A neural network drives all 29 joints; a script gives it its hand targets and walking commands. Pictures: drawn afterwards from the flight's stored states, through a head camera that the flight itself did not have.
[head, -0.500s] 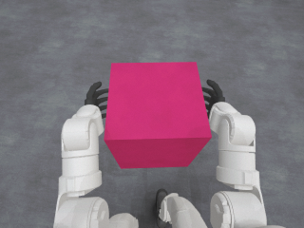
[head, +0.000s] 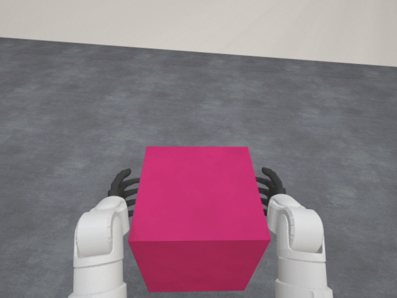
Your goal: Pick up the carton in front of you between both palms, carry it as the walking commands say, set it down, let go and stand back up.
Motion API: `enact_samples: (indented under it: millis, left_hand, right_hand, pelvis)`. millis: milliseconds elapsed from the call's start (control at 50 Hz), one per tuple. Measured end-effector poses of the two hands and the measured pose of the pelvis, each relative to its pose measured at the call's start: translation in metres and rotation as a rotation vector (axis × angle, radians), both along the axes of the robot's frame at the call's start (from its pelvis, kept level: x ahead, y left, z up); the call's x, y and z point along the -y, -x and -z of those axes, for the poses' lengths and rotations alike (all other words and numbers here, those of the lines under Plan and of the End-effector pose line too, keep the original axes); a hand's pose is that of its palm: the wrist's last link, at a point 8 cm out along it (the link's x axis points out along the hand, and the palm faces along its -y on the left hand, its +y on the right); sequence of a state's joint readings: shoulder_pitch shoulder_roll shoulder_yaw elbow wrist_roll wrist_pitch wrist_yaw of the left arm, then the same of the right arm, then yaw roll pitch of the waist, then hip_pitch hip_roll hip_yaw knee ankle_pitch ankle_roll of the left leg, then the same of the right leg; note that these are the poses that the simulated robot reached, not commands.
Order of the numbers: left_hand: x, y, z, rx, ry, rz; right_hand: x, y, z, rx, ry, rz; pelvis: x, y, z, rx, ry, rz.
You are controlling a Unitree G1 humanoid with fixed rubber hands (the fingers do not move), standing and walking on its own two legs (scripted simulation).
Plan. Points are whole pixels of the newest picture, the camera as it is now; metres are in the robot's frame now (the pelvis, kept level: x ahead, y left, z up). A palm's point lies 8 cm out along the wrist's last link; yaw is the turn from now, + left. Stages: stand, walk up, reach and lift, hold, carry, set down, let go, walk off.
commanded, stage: carry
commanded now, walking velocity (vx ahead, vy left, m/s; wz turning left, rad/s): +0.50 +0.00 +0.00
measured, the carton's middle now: (197, 221) +0.27 +0.00 +0.01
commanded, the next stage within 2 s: none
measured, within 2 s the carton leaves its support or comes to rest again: neither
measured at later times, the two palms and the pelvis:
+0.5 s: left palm (147, 119) +0.54 +0.12 +0.07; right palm (253, 116) +0.56 -0.18 +0.07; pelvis +0.29 -0.04 +0.00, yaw +3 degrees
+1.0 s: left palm (143, 66) +0.87 +0.17 +0.07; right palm (224, 65) +0.86 -0.13 +0.08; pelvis +0.60 +0.03 +0.01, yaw +0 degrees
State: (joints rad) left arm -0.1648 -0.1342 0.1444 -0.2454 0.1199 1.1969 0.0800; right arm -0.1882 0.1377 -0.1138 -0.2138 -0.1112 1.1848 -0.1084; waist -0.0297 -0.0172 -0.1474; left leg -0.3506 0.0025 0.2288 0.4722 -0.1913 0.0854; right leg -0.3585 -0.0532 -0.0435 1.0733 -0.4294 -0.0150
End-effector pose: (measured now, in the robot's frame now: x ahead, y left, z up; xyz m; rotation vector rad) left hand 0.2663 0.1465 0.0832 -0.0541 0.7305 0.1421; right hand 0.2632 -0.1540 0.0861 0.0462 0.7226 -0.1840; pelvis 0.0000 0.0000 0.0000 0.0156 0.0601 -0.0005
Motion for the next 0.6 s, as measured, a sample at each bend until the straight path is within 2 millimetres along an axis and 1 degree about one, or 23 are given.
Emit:
enact_samples:
  millis: [60, 140, 220, 280, 340, 380, 400, 440, 500, 560, 600]
  left_hand:
    - [0.000, -0.025, -0.001, -0.038, -0.005, 0.024]
    - [-0.001, -0.064, -0.007, -0.030, -0.006, 0.028]
    - [0.000, -0.109, -0.014, 0.007, -0.007, 0.010]
    - [0.004, -0.147, -0.016, 0.036, -0.010, -0.006]
    - [0.012, -0.190, -0.013, 0.054, -0.020, -0.021]
    - [0.019, -0.220, -0.006, 0.058, -0.032, -0.027]
    - [0.022, -0.234, -0.003, 0.045, -0.039, -0.030]
    - [0.024, -0.255, 0.004, -0.002, -0.040, -0.041]
    - [0.024, -0.278, 0.009, -0.058, -0.036, -0.062]
    - [0.022, -0.305, 0.003, -0.065, -0.039, -0.075]
    - [0.020, -0.328, -0.003, -0.047, -0.038, -0.077]
  right_hand:
    - [-0.001, -0.019, -0.001, -0.038, 0.005, 0.015]
    - [-0.002, -0.058, -0.008, -0.030, 0.007, 0.015]
    - [-0.001, -0.109, -0.016, 0.006, 0.007, -0.004]
    - [0.004, -0.152, -0.017, 0.036, 0.003, -0.021]
    - [0.012, -0.199, -0.010, 0.054, -0.009, -0.034]
    - [0.019, -0.232, 0.000, 0.059, -0.023, -0.040]
    - [0.021, -0.247, 0.005, 0.045, -0.029, -0.043]
    - [0.024, -0.271, 0.012, -0.001, -0.028, -0.057]
    - [0.023, -0.301, 0.016, -0.057, -0.033, -0.071]
    - [0.021, -0.333, 0.011, -0.063, -0.030, -0.090]
    - [0.019, -0.356, 0.004, -0.045, -0.028, -0.093]
  pelvis:
    - [-0.004, -0.028, -0.008, -0.001, 0.013, 0.005]
    - [-0.005, -0.069, -0.014, -0.005, 0.025, 0.002]
    - [0.001, -0.116, -0.014, -0.004, 0.025, -0.001]
    - [0.008, -0.157, -0.008, 0.000, 0.020, -0.004]
    - [0.019, -0.202, 0.003, 0.007, 0.015, -0.015]
    - [0.027, -0.232, 0.012, 0.015, 0.029, -0.025]
    - [0.031, -0.244, 0.014, 0.013, 0.038, -0.034]
    - [0.036, -0.264, 0.009, 0.006, 0.031, -0.047]
    - [0.041, -0.294, -0.002, -0.002, 0.016, -0.056]
    - [0.041, -0.325, -0.010, -0.006, 0.006, -0.053]
    - [0.040, -0.347, -0.014, -0.010, 0.003, -0.049]
